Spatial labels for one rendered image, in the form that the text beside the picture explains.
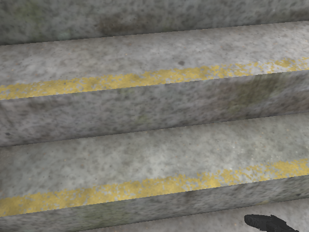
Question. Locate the robot right hand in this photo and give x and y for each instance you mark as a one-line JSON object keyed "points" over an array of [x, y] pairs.
{"points": [[268, 223]]}

